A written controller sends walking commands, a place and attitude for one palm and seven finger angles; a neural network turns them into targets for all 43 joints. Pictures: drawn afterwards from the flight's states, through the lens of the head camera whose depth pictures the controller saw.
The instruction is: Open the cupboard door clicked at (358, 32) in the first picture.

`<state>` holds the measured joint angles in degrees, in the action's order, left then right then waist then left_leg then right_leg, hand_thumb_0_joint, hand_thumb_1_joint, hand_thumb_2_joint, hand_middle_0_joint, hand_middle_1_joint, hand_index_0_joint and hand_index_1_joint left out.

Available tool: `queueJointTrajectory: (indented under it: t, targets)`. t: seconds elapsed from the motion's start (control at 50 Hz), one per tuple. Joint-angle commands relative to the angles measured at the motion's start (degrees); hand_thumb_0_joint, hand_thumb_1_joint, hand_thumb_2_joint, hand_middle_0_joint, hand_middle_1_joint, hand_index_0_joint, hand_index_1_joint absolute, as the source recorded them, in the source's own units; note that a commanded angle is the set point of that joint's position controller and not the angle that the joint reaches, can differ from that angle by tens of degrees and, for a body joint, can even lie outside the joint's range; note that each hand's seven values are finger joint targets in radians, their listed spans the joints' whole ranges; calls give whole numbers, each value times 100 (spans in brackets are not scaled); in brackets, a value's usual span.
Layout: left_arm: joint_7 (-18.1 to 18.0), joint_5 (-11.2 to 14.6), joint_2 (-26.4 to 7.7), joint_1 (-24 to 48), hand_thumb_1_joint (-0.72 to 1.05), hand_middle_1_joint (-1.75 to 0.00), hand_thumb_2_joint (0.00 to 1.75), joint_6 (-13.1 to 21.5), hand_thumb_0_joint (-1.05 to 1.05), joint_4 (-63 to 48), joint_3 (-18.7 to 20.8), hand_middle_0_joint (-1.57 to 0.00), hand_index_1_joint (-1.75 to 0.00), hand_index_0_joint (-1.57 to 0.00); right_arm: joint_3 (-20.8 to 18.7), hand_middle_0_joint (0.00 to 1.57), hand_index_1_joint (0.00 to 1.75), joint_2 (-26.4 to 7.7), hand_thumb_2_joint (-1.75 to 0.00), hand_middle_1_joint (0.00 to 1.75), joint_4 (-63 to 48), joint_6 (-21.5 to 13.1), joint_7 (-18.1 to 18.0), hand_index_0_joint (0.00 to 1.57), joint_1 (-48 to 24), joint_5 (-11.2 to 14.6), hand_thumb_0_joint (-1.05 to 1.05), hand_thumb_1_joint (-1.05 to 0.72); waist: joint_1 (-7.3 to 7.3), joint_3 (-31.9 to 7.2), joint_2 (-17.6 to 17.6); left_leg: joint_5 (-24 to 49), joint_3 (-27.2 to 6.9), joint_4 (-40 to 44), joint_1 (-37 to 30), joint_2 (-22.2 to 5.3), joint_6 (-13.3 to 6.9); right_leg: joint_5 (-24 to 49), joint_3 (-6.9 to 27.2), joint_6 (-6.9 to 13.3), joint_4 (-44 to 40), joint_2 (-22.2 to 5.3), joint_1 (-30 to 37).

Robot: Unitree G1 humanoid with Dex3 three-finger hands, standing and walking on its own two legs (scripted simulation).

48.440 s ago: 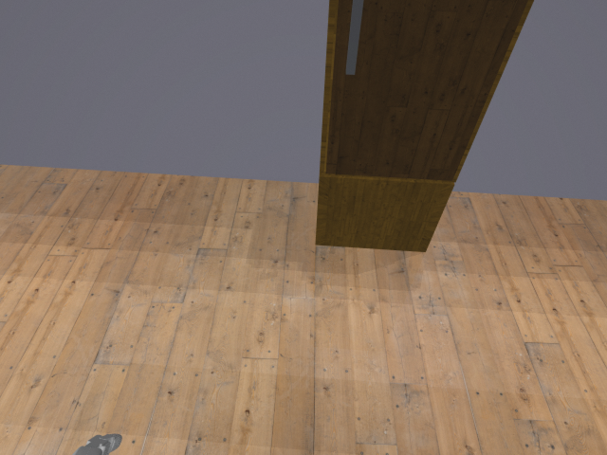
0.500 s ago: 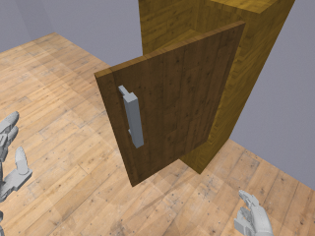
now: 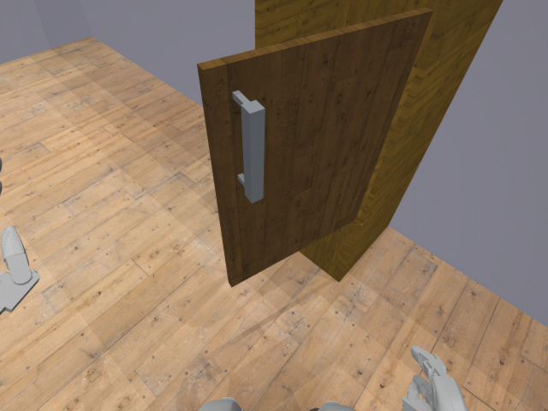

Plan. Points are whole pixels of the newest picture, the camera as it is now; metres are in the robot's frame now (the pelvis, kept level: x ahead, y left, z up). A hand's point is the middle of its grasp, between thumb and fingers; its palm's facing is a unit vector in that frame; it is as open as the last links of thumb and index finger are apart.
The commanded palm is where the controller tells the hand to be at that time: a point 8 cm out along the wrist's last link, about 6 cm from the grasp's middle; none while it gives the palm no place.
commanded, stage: step back with the hand held close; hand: left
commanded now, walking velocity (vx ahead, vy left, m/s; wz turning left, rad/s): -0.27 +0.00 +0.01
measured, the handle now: (247, 150) +0.45 +0.08 +0.14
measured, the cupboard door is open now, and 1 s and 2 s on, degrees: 75 75 75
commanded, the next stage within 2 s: stop stepping back and stand still in 0.32 s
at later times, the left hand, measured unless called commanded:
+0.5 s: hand out of the picture +0.11 +0.27 +0.18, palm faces +0.37 -0.77 -0.51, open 7.4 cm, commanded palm +0.04 +0.30 +0.20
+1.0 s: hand out of the picture +0.02 +0.25 +0.18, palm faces +0.44 -0.78 -0.45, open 7.4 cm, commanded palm -0.04 +0.29 +0.20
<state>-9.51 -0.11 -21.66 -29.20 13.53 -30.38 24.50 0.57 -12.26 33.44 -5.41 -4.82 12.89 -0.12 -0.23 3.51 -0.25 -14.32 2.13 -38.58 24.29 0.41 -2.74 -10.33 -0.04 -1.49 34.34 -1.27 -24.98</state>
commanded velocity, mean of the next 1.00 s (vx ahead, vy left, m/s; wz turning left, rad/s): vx -0.05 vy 0.01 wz -0.01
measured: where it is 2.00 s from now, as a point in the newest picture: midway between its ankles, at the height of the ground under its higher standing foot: outside the picture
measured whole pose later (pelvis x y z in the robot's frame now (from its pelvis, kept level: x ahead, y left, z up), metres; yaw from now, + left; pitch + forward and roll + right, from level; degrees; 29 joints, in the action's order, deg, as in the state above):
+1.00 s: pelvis -0.18 -0.01 +0.01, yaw -1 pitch -2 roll +1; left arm -9.5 1.0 -23.5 -30.6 10.9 -24.4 24.5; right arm -0.3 -13.1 38.7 -8.0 -5.7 16.7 -0.6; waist -2.1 -1.8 -2.0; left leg -12.5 4.2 -30.6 16.5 0.3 -1.5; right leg -22.2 -0.9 0.4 35.1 -0.1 -12.1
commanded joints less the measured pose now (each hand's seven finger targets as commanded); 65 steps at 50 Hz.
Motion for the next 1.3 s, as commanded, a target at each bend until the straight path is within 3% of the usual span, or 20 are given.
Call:
queueJointTrajectory:
  t: [0.0,0.1,0.16,0.22,0.3,0.34,0.38,0.42,0.54,0.58,0.66,0.7,0.8,0.9,1.0,1.1,1.18,1.2,1.22,1.28]
  targets:
    - [-149,-41,-1144,154,90,-30,90,484,0,-1162,976,-20,-30,-20,-381,20,30,-777,-90,30,-972,-485,-89,20,-486,-6,0,-90,91,-888,1290,-2630,-1813,2774,1902,-1539,-458,-480,1,-12,1428,409,2343]
    - [-8,73,-1001,95,90,-30,90,523,0,-798,710,-20,-30,-20,-367,20,30,-718,-90,30,-751,-619,35,20,-571,-63,0,-90,32,-248,691,-1428,-1338,1966,982,-1090,-257,-652,456,264,-274,279,1362]
    - [-10,163,-1178,368,90,-30,90,526,0,-973,520,-20,-30,-20,-370,20,30,-554,-90,30,-568,-607,75,20,-543,10,0,-90,-37,-1318,-505,579,-247,265,-963,-171,323,1939,1549,607,-1219,-871,690]
    - [-2,127,-1473,161,90,-30,90,347,0,-1054,826,-20,-30,-20,-386,20,30,-471,-90,30,-670,-451,57,20,-741,9,0,-90,129,-1204,-1030,-987,-378,-1409,-338,60,370,2312,1815,1075,-1488,-1530,549]
    - [-7,164,-1444,-13,90,-30,90,231,0,-1078,930,-20,-30,-20,-254,20,30,-489,-90,30,-616,-254,-62,20,-812,-2,0,-90,-39,-998,-80,531,-219,1448,-671,-74,383,3159,715,418,-441,-581,1075]
    - [-1,139,-1630,-113,90,-30,90,326,0,-1435,1057,-20,-30,-20,-455,20,30,-735,-90,30,-749,-293,-81,20,-813,27,0,-90,181,-1570,1492,3503,-1385,1988,-819,-1429,-122,144,186,-2,664,281,1394]
    - [65,282,-1461,-508,90,-30,90,392,0,-1435,1009,-20,-30,-20,-497,20,30,-693,-90,30,-761,-489,10,20,-581,-140,0,-90,145,-1785,1670,3432,-1924,2226,-810,-2028,-577,-2133,352,50,2302,542,856]
    - [9,285,-1224,-497,90,-30,90,374,0,-1575,798,-20,-30,-20,-498,20,30,-637,-90,30,-549,-649,89,20,-312,-59,0,-90,65,-1735,975,4288,-1411,1718,-1950,-1840,-619,-1828,388,36,2111,373,69]
    - [-138,258,-1270,-233,90,-30,90,-90,0,-1275,688,-20,-30,-20,-325,20,30,-671,-90,30,-616,-633,20,20,-542,-29,0,-90,-69,-927,1209,-1610,-1194,3126,-707,-1212,-216,-1827,-292,71,265,456,1282]
    - [-146,223,-1184,-121,90,-30,90,-115,0,-1063,580,-20,-30,-20,-251,20,30,-640,-90,30,-634,-534,-30,20,-629,-49,0,-90,-58,-705,1364,-2138,-822,3125,-209,-860,109,-1522,-575,207,-981,531,2079]
    - [-71,284,-1598,372,90,-30,90,-37,0,-1273,742,-20,-30,-20,-197,20,30,-532,-90,30,-576,-413,17,20,-710,-108,0,-90,19,-848,-792,-265,-281,-565,-863,-19,431,-1800,1783,1158,-2644,-1478,375]
    - [-37,271,-1232,236,90,-30,90,-95,0,-810,575,-20,-30,-20,-288,20,30,-617,-90,30,-459,-423,7,20,-514,-1,0,-90,-36,-494,-947,-418,-370,-1313,-93,-146,380,-1394,1539,1116,-2332,-1386,533]
    - [-103,166,-1220,452,90,-30,90,28,0,-518,515,-20,-30,-20,-204,20,30,-613,-90,30,-396,-519,-123,20,-489,-32,0,-90,-50,-299,-35,-397,67,1236,-1051,-212,112,-1355,842,718,-1479,-845,660]
    - [-69,141,-1213,243,90,-30,90,194,0,-758,597,-20,-30,-20,-229,20,30,-746,-90,30,-456,-570,-113,20,-431,-39,0,-90,-67,-372,1243,-1202,-1789,2479,-807,-1274,-353,-1239,-177,165,95,206,791]
    - [-83,64,-1171,106,90,-30,90,237,0,-770,583,-20,-30,-20,-247,20,30,-730,-90,30,-481,-692,-40,20,-438,-67,0,-90,-5,-389,998,-1102,-1035,2399,-216,-1031,-186,-824,-202,219,-649,107,1650]
    - [-19,209,-1208,-96,90,-30,90,215,0,-509,670,-20,-30,-20,-317,20,30,-602,-90,30,-418,-550,69,20,-356,0,0,-90,-62,-443,-697,-208,-202,-58,-578,-152,262,-835,1730,930,-2141,-1213,810]
    - [-14,186,-1124,166,90,-30,90,224,0,-292,589,-20,-30,-20,-256,20,30,-605,-90,30,-386,-590,13,20,-381,3,0,-90,-59,-620,-86,705,-357,1303,-1256,-321,190,442,739,434,-1369,-542,1145]
    - [13,189,-1087,253,90,-30,90,227,0,-301,500,-20,-30,-20,-286,20,30,-675,-90,30,-437,-599,-5,20,-465,24,0,-90,-11,-608,13,977,-461,1390,-1422,-448,147,379,648,304,-1352,-337,1082]
    - [844,-303,-212,442,90,-30,90,-790,0,3781,-1787,-20,-30,-20,-612,20,30,-1789,-90,30,936,-612,502,20,-638,-43,0,-90,-241,-382,417,2372,-992,465,-821,-763,-53,1327,150,340,-169,-550,508]
    - [931,-189,162,649,90,-30,90,-1339,0,4402,-1770,-20,-30,-20,-441,20,30,-1286,-90,30,864,22,423,20,-303,-81,0,-90,35,-735,22,2170,-1522,1245,-222,-1121,-463,-320,2,286,326,-80,1101]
